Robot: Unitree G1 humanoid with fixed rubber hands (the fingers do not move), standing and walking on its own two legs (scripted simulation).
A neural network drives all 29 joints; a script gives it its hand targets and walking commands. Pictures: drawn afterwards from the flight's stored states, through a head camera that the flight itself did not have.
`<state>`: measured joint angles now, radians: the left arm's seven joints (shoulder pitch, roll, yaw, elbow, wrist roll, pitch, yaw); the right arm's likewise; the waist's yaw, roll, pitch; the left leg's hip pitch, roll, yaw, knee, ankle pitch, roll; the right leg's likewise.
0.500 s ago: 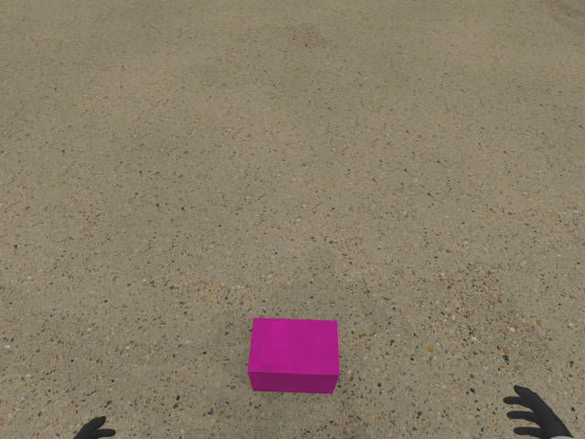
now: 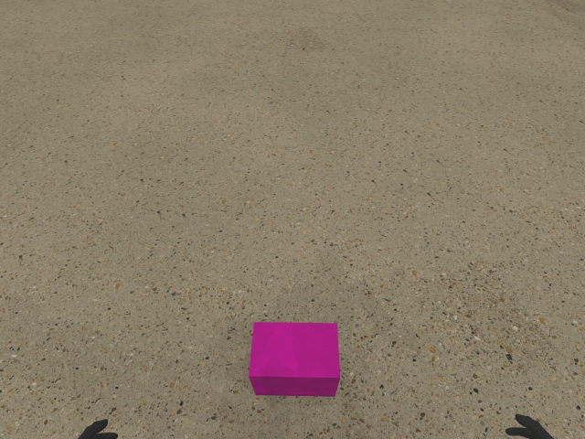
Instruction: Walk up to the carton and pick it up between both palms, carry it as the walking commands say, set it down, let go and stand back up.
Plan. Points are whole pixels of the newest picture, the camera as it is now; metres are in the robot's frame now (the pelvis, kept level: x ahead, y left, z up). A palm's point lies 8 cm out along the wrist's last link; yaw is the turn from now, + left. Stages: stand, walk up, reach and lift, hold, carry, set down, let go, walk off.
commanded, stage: walk up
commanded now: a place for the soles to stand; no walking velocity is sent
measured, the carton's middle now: (295, 360) +0.44 +0.03 -0.68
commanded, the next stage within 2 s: reach and lift in 0.24 s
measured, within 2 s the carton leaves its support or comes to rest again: neither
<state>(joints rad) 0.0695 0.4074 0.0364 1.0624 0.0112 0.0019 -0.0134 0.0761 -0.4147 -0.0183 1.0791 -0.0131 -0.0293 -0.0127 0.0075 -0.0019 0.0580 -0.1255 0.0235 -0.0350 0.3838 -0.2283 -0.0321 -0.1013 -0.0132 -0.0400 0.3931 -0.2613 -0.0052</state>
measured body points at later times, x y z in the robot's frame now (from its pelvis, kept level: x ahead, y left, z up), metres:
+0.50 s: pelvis -0.02 +0.01 -0.02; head +0.09 +0.02 +0.42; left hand +0.17 +0.31 -0.12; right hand +0.17 -0.30 -0.11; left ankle -0.01 +0.14 -0.74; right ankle -0.03 -0.11 -0.74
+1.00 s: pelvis -0.08 +0.03 -0.07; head +0.14 +0.03 +0.32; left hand +0.30 +0.28 -0.18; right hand +0.29 -0.26 -0.16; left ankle -0.01 +0.14 -0.74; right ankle -0.03 -0.11 -0.74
